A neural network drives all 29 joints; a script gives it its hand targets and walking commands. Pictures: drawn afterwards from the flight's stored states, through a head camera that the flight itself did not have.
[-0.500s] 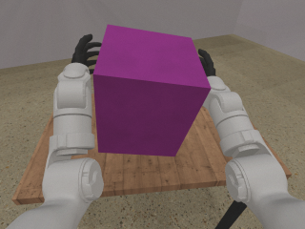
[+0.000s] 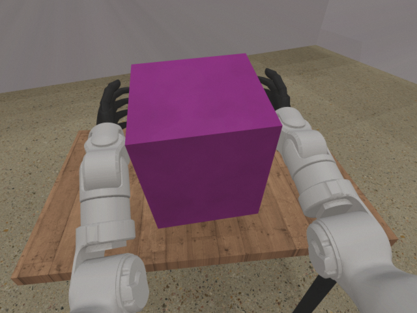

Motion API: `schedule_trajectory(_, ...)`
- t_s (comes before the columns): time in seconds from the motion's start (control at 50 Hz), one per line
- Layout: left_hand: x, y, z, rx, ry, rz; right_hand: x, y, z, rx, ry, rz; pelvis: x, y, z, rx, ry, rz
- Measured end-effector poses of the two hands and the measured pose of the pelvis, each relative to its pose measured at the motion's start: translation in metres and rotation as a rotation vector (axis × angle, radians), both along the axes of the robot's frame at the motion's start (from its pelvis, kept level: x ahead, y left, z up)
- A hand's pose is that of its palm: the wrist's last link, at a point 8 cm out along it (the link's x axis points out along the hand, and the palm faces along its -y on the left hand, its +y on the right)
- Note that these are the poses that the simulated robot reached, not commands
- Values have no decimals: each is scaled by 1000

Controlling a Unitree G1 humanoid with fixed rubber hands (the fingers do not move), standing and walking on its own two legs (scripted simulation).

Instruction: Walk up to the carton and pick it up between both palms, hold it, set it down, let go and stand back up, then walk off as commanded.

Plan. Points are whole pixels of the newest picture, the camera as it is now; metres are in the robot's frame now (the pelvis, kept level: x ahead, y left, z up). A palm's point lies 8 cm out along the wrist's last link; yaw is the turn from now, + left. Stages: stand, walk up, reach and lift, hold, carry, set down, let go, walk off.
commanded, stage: set down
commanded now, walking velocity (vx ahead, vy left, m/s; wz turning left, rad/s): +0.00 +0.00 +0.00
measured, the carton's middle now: (199, 145) +0.39 +0.01 +0.18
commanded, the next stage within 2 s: none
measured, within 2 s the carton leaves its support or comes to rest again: neither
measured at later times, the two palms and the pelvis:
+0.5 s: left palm (114, 137) +0.39 +0.17 +0.20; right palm (269, 125) +0.42 -0.13 +0.20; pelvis +0.00 +0.00 +0.00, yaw +0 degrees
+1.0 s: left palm (121, 155) +0.38 +0.17 +0.16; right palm (267, 141) +0.43 -0.13 +0.16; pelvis +0.00 +0.00 +0.00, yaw +0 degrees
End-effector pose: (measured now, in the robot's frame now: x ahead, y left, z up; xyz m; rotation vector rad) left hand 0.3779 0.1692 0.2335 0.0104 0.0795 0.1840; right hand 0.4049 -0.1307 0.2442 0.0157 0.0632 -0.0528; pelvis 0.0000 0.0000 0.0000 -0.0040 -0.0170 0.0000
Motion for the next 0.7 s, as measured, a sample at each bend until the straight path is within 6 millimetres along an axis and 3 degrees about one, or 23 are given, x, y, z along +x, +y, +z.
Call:
schedule_trajectory(0.22,1,2,-22,22,77,21,7,3,-32,-13,77,22,-1,0,0,0,-3,0)
schedule_trajectory(0.44,10,3,-25,3,44,37,18,4,-37,0,45,29,4,0,0,0,6,0)
schedule_trajectory(0.7,7,-3,-57,-6,110,47,16,-2,-72,3,110,37,5,-1,0,0,8,0)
